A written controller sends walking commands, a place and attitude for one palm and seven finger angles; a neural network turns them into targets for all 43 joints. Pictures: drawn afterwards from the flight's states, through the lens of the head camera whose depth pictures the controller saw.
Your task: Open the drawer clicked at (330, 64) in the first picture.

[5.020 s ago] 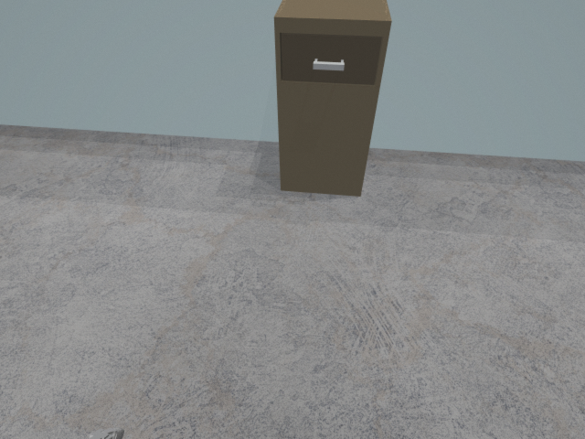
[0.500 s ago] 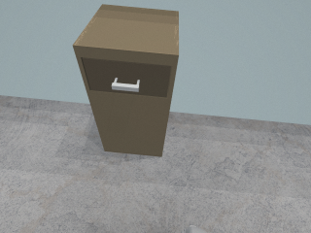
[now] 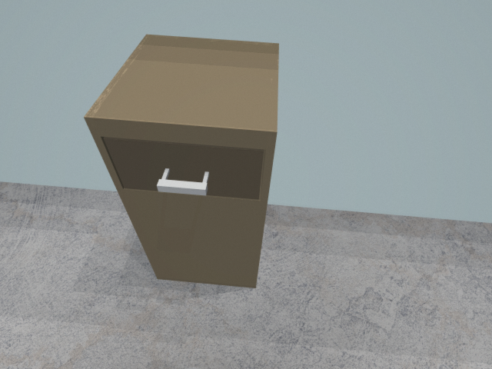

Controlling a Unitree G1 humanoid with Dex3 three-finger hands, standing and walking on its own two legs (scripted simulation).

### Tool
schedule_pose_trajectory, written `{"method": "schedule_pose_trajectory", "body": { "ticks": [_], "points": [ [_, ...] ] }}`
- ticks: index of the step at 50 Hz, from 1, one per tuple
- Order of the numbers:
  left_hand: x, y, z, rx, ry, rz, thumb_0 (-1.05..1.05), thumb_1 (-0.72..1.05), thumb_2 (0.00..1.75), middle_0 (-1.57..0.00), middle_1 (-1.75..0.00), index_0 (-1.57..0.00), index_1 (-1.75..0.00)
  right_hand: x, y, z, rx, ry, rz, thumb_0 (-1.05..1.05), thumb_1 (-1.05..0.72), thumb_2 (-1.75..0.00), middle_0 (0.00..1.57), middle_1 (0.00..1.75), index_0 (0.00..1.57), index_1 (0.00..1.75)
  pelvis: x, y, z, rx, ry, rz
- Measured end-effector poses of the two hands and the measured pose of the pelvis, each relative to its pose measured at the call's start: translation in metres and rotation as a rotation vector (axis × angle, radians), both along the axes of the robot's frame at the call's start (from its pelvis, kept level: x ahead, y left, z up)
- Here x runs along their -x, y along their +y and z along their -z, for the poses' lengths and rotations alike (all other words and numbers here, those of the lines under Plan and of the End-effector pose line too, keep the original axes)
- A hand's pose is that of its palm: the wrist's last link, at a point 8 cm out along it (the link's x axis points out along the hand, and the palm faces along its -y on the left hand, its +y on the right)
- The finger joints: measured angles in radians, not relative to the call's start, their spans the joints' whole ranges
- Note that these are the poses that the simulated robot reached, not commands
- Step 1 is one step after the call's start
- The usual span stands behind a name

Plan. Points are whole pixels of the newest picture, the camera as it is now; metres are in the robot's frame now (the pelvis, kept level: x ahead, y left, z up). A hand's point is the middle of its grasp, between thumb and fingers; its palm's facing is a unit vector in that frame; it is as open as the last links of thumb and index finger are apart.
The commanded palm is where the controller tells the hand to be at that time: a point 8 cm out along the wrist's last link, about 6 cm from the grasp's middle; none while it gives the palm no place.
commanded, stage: come to a stop and stand still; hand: left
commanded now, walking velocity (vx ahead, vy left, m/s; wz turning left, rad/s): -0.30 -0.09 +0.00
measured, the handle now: (184, 180) +0.54 +0.19 -0.08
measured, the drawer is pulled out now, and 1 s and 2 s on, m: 0.00 0.00 0.00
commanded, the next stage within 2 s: look again from close up in 0.98 s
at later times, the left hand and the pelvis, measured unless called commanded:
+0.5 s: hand out of the picture +0.09 +0.17 -0.17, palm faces -0.01 -0.95 -0.31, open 7.4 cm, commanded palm none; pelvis +0.02 -0.04 -0.01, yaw -4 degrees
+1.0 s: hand out of the picture +0.02 +0.10 -0.17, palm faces +0.03 -0.98 -0.20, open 7.2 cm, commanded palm none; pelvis +0.01 -0.07 +0.01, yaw -2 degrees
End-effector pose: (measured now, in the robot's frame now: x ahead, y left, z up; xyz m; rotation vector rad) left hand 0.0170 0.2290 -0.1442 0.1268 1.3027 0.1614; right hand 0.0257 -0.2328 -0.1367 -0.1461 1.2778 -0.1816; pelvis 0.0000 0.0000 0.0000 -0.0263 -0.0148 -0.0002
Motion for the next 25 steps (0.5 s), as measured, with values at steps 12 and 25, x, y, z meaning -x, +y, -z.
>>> {"method": "schedule_pose_trajectory", "body": {
  "ticks": [12,25],
  "points": [
    [-0.016,0.011,0.01,0.03,0.168,0.002,0.0,0.91,0.9,-0.2,-0.3,-0.2,-0.3,-0.074,0.025,-0.009,0.047,-0.037,-0.001,0.0,-0.95,-0.89,0.2,0.3,0.21,0.3,-0.045,0.021,-0.002,-0.019,0.004,0.04],
    [-0.063,-0.009,-0.01,-0.13,-0.018,0.062,0.0,0.91,0.9,-0.2,-0.3,-0.2,-0.3,-0.036,-0.043,0.026,-0.02,0.011,0.068,0.0,-0.91,-0.89,0.2,0.3,0.21,0.3,-0.024,-0.036,0.013,-0.056,-0.014,0.064]
  ]
}}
